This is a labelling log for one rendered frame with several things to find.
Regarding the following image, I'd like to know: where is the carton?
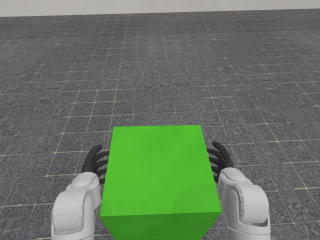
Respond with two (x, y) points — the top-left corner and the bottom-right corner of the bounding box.
(99, 125), (223, 240)

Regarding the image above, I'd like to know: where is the robot left hand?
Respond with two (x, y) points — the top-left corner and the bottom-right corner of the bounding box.
(81, 144), (110, 185)

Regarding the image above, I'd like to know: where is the robot right hand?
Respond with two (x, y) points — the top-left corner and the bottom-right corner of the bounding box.
(206, 141), (234, 183)

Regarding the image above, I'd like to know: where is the robot right forearm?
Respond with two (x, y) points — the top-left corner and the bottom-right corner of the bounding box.
(218, 167), (271, 240)

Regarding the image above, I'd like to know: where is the robot left forearm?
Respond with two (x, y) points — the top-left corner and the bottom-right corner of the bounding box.
(50, 172), (102, 240)

